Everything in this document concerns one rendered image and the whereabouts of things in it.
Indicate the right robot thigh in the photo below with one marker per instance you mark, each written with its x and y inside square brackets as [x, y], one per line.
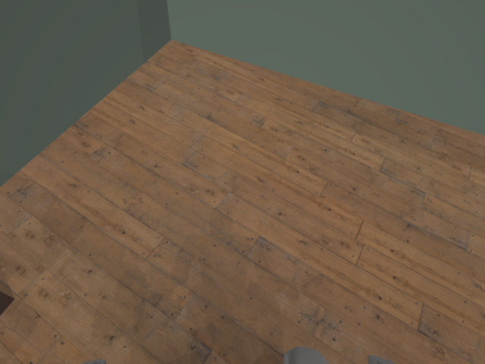
[303, 355]

